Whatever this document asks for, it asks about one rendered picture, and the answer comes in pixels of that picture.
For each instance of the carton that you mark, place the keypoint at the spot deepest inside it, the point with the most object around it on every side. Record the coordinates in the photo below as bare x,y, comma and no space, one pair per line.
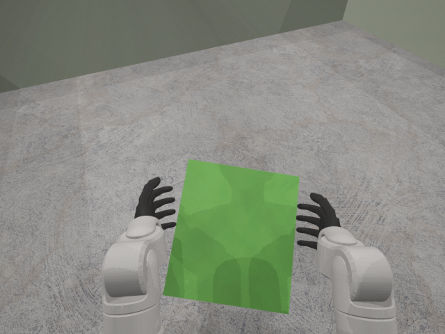
234,237

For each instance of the robot left forearm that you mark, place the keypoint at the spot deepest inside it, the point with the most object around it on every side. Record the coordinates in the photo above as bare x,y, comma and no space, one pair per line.
130,279

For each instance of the left robot hand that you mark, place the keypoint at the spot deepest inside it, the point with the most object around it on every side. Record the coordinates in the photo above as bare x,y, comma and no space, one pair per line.
147,206

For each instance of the robot right forearm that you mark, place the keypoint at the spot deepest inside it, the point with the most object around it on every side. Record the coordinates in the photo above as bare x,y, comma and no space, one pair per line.
362,283

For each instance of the right robot hand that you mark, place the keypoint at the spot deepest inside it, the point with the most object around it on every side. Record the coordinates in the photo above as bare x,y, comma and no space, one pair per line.
327,218

